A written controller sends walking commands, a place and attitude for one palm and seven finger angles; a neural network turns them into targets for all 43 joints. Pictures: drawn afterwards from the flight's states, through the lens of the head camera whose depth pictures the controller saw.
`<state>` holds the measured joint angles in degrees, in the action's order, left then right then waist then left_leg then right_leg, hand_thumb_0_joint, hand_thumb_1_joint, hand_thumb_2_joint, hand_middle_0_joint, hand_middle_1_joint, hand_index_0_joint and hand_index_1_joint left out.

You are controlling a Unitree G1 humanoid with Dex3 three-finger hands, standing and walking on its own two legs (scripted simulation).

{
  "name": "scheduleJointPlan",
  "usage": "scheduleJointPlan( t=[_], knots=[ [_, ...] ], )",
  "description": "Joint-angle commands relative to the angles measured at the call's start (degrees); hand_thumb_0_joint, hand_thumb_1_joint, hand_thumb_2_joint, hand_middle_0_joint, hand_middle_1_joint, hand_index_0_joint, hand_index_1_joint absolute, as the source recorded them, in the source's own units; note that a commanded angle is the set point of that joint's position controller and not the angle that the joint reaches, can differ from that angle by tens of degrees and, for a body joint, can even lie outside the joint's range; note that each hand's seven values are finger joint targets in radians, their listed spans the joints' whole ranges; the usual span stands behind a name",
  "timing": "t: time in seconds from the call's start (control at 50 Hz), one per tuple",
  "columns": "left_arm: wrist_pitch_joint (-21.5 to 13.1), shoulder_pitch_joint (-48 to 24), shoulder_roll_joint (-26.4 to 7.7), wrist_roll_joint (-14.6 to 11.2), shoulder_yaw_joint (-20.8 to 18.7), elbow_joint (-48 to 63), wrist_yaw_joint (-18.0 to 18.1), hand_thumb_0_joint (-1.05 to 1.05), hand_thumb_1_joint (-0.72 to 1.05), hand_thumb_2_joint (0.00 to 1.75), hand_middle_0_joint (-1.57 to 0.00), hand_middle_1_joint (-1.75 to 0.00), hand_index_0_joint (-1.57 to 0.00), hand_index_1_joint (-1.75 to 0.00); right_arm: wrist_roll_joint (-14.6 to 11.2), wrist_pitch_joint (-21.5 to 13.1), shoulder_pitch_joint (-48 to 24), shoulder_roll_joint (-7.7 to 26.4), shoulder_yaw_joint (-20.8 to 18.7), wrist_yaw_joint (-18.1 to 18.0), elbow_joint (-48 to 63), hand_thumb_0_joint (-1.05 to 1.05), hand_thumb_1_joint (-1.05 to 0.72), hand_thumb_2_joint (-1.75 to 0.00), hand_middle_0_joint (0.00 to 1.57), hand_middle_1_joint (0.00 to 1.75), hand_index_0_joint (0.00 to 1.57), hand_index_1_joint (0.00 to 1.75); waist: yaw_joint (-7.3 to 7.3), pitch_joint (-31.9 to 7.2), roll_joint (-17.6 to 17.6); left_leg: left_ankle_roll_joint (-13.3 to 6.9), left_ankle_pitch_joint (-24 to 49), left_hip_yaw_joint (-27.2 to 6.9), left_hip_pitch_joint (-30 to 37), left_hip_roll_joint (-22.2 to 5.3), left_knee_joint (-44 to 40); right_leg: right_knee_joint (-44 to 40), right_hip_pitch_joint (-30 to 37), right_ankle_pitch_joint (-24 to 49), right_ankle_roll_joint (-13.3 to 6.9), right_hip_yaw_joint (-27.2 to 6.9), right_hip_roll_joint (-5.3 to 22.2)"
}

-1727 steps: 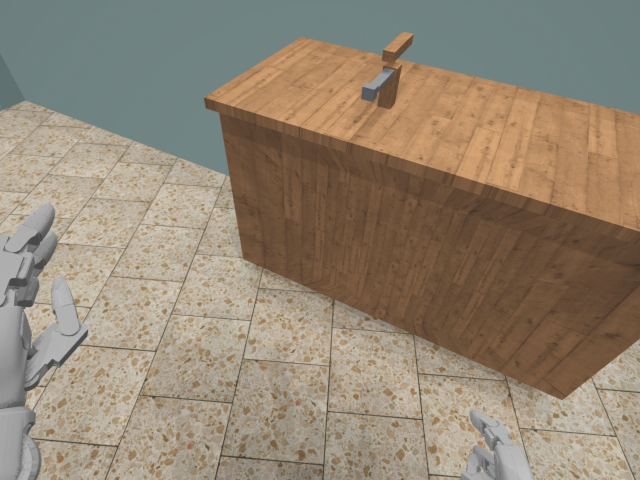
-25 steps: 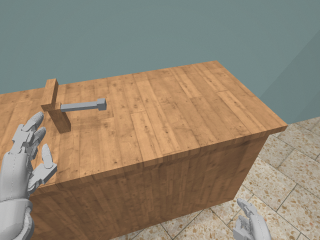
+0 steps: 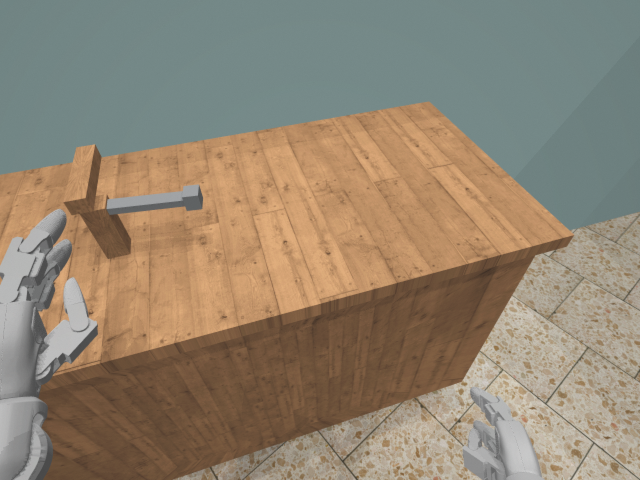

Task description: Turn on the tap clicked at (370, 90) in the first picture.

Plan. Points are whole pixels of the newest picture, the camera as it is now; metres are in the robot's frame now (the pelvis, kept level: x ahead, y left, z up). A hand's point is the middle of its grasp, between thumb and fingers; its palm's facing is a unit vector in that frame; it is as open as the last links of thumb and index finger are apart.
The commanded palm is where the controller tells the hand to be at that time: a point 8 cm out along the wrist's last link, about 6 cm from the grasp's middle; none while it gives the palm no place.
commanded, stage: step back with the hand held close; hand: left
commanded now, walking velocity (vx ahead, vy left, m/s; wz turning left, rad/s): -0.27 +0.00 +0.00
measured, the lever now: (192, 197) +0.48 +0.26 +0.09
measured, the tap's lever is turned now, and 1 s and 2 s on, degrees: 82 82 82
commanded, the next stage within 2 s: stop stepping back and stand still in 1.22 s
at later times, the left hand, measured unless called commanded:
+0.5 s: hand (49, 382) +0.16 +0.26 +0.15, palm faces +0.38 -0.82 -0.43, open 7.4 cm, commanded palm +0.10 +0.30 +0.17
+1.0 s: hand out of the picture +0.09 +0.27 +0.16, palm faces +0.45 -0.80 -0.39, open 7.4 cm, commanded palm +0.04 +0.29 +0.17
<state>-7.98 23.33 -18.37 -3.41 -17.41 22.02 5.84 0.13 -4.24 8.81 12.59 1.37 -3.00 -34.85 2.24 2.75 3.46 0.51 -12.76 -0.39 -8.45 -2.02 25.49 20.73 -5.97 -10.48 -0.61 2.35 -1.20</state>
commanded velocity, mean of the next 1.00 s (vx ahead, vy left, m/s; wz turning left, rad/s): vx -0.32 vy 0.00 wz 0.00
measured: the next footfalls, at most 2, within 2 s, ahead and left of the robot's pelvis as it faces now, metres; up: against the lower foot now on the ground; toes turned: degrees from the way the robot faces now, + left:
right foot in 1.06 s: -0.10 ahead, -0.12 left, +0.00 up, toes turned +1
left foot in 1.30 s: -0.16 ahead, +0.12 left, +0.00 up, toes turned +2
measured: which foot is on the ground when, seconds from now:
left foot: down 0.00-1.00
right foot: down 0.00-0.82, up 0.84-1.00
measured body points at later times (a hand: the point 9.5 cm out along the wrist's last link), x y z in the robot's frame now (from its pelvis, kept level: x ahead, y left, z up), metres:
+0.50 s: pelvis -0.06 +0.02 -0.01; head -0.03 +0.03 +0.43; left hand +0.13 +0.30 +0.17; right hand +0.12 -0.21 -0.10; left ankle +0.02 +0.12 -0.74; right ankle +0.01 -0.11 -0.74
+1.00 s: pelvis -0.12 +0.01 -0.01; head -0.08 +0.02 +0.44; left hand +0.07 +0.31 +0.18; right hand +0.07 -0.20 -0.09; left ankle -0.03 +0.13 -0.74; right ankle -0.12 -0.11 -0.72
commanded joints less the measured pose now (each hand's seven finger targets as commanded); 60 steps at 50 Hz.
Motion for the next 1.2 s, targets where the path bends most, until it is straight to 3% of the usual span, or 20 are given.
scheduleJointPlan(
  t=[0.0, 0.14, 0.4, 0.46, 0.54, 0.6, 0.64, 0.66, 0.7, 0.74, 0.78, 0.82, 0.84, 0.9, 0.96, 1.02, 1.06, 1.08, 1.14, 1.18],
  knots=[
    [-4.1, 0.2, -9.5, 0.0, -5.7, 14.2, 1.2, 0.0, 0.9, 0.9, -0.2, -0.3, -0.2, -0.3, -0.2, -1.1, -5.3, 6.0, -3.1, -1.0, 10.9, 0.0, -0.9, -0.9, 0.2, 0.3, 0.2, 0.3, -0.86, -9.9, -0.8, -2.0, 13.6, -1.3, 1.1, -2.0, -0.8, -0.4, -2.9, 15.9, 0.0, -4.1, 6.6],
    [-3.4, 2.2, -12.6, 0.3, -8.2, 18.7, 2.5, 0.0, 0.9, 0.9, -0.2, -0.3, -0.2, -0.3, -0.5, 0.3, -5.3, 6.6, -3.7, -1.9, 12.6, 0.0, -0.9, -0.9, 0.2, 0.3, 0.2, 0.3, -0.94, -11.9, 0.2, -2.2, 16.6, -3.1, -2.1, -3.9, -1.5, 3.3, -3.8, 13.8, 0.6, -3.9, 5.7],
    [-4.3, 3.2, -11.5, 1.3, -8.2, 20.7, 4.7, 0.0, 0.9, 0.9, -0.2, -0.3, -0.2, -0.3, -0.8, -0.9, -3.8, 6.8, -3.8, -2.1, 12.6, 0.0, -0.9, -0.9, 0.2, 0.3, 0.2, 0.3, -1.94, -7.2, 0.1, -3.1, -14.8, -7.1, -15.5, -4.5, -3.5, 3.3, -9.3, -8.0, 0.0, -5.4, 5.0],
    [-4.6, 2.2, -11.5, 1.8, -8.7, 21.8, 4.9, 0.0, 0.9, 0.9, -0.2, -0.3, -0.2, -0.3, -0.6, -1.6, -3.7, 7.1, -3.7, -2.3, 12.5, 0.0, -0.9, -0.9, 0.2, 0.3, 0.2, 0.3, -1.86, -7.9, 5.0, -4.1, -18.1, -10.4, -19.7, -6.7, -8.6, 8.8, -5.1, -6.1, 0.9, -3.6, 2.5],
    [-4.7, 1.4, -12.1, 2.5, -9.9, 21.0, 4.9, 0.0, 0.9, 0.9, -0.2, -0.3, -0.2, -0.3, -0.6, -2.2, -3.7, 7.4, -3.9, -2.3, 12.4, 0.0, -0.9, -0.9, 0.2, 0.3, 0.2, 0.3, -1.59, -8.4, 4.6, -5.2, -18.7, -11.2, -23.9, -7.5, -8.9, 13.2, -0.5, -0.3, 1.4, -3.8, 1.3],
    [-4.5, 2.3, -10.7, 2.2, -8.6, 19.2, 4.5, 0.0, 0.9, 0.9, -0.2, -0.3, -0.2, -0.3, -0.6, -2.0, -2.9, 6.5, -3.8, -1.7, 11.9, 0.0, -0.9, -0.9, 0.2, 0.3, 0.2, 0.3, -1.81, -6.4, -2.9, -4.0, -19.4, -6.5, -23.2, -4.3, -0.6, 5.6, -6.1, -5.0, 0.0, -8.4, 5.3],
    [-4.3, 0.8, -12.2, 1.7, -8.6, 21.4, 4.8, 0.0, 0.9, 0.9, -0.2, -0.3, -0.2, -0.3, -0.7, -1.6, -1.6, 6.1, -4.1, -1.3, 10.3, 0.0, -0.9, -0.9, 0.2, 0.3, 0.2, 0.3, -2.64, -7.6, -10.7, -1.2, -12.3, -2.2, -12.8, -0.1, 13.6, -2.8, -17.2, -9.0, -4.8, -16.2, 13.4],
    [-3.9, 0.9, -11.4, 1.3, -7.4, 21.7, 4.9, 0.0, 0.9, 0.9, -0.2, -0.3, -0.2, -0.3, -0.6, -1.4, -1.6, 4.8, -3.5, -1.0, 9.4, 0.0, -0.9, -0.9, 0.2, 0.3, 0.2, 0.3, -2.95, -8.6, -12.5, -0.5, -8.7, -0.4, -9.3, 1.0, 19.4, -4.3, -19.8, -6.0, -6.6, -17.5, 17.2],
    [-3.7, 0.9, -12.2, 1.0, -7.8, 23.3, 5.1, 0.0, 0.9, 0.9, -0.2, -0.3, -0.2, -0.3, -0.6, -1.3, -2.4, 4.6, -3.3, -0.6, 9.3, 0.0, -0.9, -0.9, 0.2, 0.3, 0.2, 0.3, -3.24, -10.1, -11.9, -0.4, -7.0, -0.9, -7.4, 0.9, 21.3, -2.6, -19.6, 1.9, -7.2, -15.1, 18.8],
    [-3.6, 2.4, -14.2, 1.0, -10.1, 24.0, 5.4, 0.0, 0.9, 0.9, -0.2, -0.3, -0.2, -0.3, -0.5, -0.9, -3.8, 5.0, -3.3, -0.9, 9.6, 0.0, -0.9, -0.9, 0.2, 0.3, 0.2, 0.3, -3.01, -8.3, -6.3, -1.3, -5.4, -3.5, -9.1, -1.3, 9.1, 2.2, -17.8, 2.4, -4.9, -11.2, 15.0],
    [-4.3, 3.3, -13.1, 1.1, -10.4, 24.7, 5.5, 0.0, 0.9, 0.9, -0.2, -0.3, -0.2, -0.3, -0.5, -1.0, -4.5, 6.7, -3.6, -1.6, 11.1, 0.0, -0.9, -0.9, 0.2, 0.3, 0.2, 0.3, -2.16, -8.0, 4.6, -4.2, 0.1, -11.5, -14.7, -8.5, -3.6, 12.5, -13.7, 0.7, 0.6, -4.3, 4.2],
    [-5.2, 2.7, -12.8, 1.5, -11.6, 25.8, 5.3, 0.0, 0.9, 0.9, -0.2, -0.3, -0.2, -0.3, 0.1, -2.0, -4.0, 6.4, -4.0, -1.8, 11.4, 0.0, -0.9, -0.9, 0.2, 0.3, 0.2, 0.3, -2.32, -9.5, 14.1, -7.6, -13.4, -18.7, -25.4, -15.6, -14.9, 30.9, -5.8, -10.8, 2.2, -3.1, -0.7],
    [-5.1, 0.6, -13.4, 1.5, -11.6, 26.9, 5.3, 0.0, 0.9, 0.9, -0.2, -0.3, -0.2, -0.3, 0.5, -2.5, -3.3, 5.6, -4.4, -1.9, 10.9, 0.0, -0.9, -0.9, 0.2, 0.3, 0.2, 0.3, -2.44, -9.4, 13.8, -8.9, -5.2, -20.3, -20.6, -16.5, -13.9, 36.0, -11.7, -14.0, 1.8, -4.9, -0.8],
    [-4.1, 2.7, -9.7, 0.7, -8.2, 22.7, 5.0, 0.0, 0.9, 0.9, -0.2, -0.3, -0.2, -0.3, 0.0, -4.3, -2.0, 5.6, -4.7, -0.9, 8.5, 0.0, -0.9, -0.9, 0.2, 0.3, 0.2, 0.3, -1.44, -12.0, 6.1, -7.7, 18.2, -12.3, -1.9, -14.4, -5.5, 27.2, -19.6, -16.6, 1.8, -4.1, 0.1],
    [-2.8, 0.9, -7.7, 0.6, -4.5, 22.4, 4.3, 0.0, 0.9, 0.9, -0.2, -0.3, -0.2, -0.3, 0.2, -4.5, -3.2, 5.7, -3.6, -0.5, 7.9, 0.0, -0.9, -0.9, 0.2, 0.3, 0.2, 0.3, -1.49, -11.8, 9.0, -6.3, 22.2, -10.9, 0.2, -13.5, -5.3, 13.9, -14.6, -11.3, 1.8, -3.9, -0.3],
    [-2.9, -0.7, -10.3, 1.0, -5.9, 22.7, 3.5, 0.0, 0.9, 0.9, -0.2, -0.3, -0.2, -0.3, 0.3, -3.6, -5.7, 5.9, -3.3, -0.6, 8.5, 0.0, -0.9, -0.9, 0.2, 0.3, 0.2, 0.3, -0.43, -10.5, 2.2, -2.6, 9.9, -6.3, -3.6, -9.3, 1.1, -3.9, -8.9, 5.5, 1.2, -4.9, 1.7],
    [-3.2, -1.4, -12.1, 0.5, -5.9, 21.9, 3.3, 0.0, 0.9, 0.9, -0.2, -0.3, -0.2, -0.3, -0.6, -2.3, -4.9, 3.6, -3.5, -0.8, 9.1, 0.0, -0.9, -0.9, 0.2, 0.3, 0.2, 0.3, -1.8, -12.3, -14.5, 1.8, -3.6, 2.8, -9.2, -0.1, 15.5, -3.8, -9.5, 23.8, -4.2, -15.7, 16.0],
    [-3.2, 0.8, -12.8, 0.3, -7.0, 21.8, 3.4, 0.0, 0.9, 0.9, -0.2, -0.3, -0.2, -0.3, -1.4, -2.2, -5.0, 4.6, -4.7, -0.9, 9.8, 0.0, -0.9, -0.9, 0.2, 0.3, 0.2, 0.3, -0.85, -12.5, -17.8, 1.7, -11.2, 0.4, -12.8, 2.2, 27.5, -3.9, -11.3, 27.0, -7.1, -17.6, 19.6],
    [-3.6, 5.6, -13.9, 0.6, -9.9, 23.1, 3.2, 0.0, 0.9, 0.9, -0.2, -0.3, -0.2, -0.3, -0.1, -0.3, -6.3, 1.7, -2.6, -0.9, 10.8, 0.0, -0.9, -0.9, 0.2, 0.3, 0.2, 0.3, -1.92, -13.3, -8.4, 1.7, -13.1, -1.4, -19.5, 0.5, 28.2, 2.3, -3.9, 37.4, -8.2, -13.3, 18.5],
    [-3.7, 7.5, -13.2, 0.6, -10.4, 22.8, 3.8, 0.0, 0.9, 0.9, -0.2, -0.3, -0.2, -0.3, -0.2, 0.7, -5.7, 1.8, -2.5, -1.6, 11.0, 0.0, -0.9, -0.9, 0.2, 0.3, 0.2, 0.3, -2.38, -13.4, -9.8, 1.3, -11.8, 0.1, -16.4, 0.4, 19.5, 3.3, -2.7, 37.6, -6.9, -12.5, 17.0]
  ],
)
